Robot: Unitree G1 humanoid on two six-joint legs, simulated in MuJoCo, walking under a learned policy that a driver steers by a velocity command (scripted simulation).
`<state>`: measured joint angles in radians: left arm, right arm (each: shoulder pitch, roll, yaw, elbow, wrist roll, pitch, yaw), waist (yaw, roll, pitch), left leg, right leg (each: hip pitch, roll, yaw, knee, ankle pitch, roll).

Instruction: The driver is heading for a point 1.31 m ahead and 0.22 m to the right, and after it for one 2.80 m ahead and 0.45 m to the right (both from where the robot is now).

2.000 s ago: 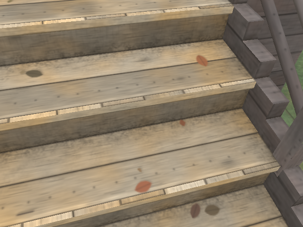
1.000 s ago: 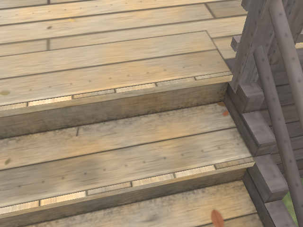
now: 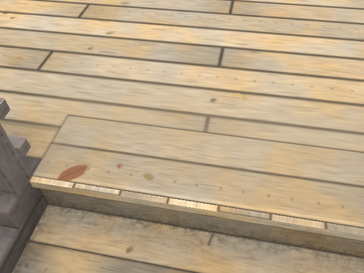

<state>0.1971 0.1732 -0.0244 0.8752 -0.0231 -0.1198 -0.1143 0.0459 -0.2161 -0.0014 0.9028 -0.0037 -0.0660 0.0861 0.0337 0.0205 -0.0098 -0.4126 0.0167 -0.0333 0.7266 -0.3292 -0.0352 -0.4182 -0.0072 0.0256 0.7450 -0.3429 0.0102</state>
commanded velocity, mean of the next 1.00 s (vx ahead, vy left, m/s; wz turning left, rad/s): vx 0.36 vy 0.00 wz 0.02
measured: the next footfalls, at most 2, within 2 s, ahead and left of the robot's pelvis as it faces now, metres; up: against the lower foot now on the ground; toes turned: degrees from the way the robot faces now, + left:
right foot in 0.68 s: +0.41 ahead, -0.09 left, +0.17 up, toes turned -1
left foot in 1.18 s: +0.74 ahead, +0.12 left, +0.34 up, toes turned +5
